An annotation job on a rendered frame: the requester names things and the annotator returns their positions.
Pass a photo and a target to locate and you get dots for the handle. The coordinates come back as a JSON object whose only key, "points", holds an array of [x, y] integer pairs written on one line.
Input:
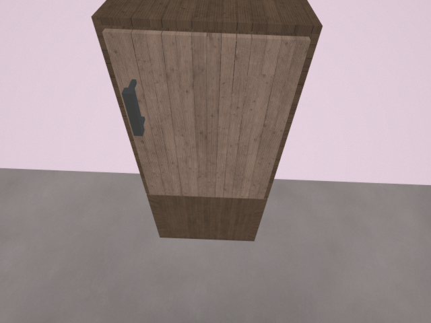
{"points": [[132, 107]]}

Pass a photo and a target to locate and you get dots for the cupboard door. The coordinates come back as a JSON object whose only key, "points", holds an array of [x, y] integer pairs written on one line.
{"points": [[215, 106]]}

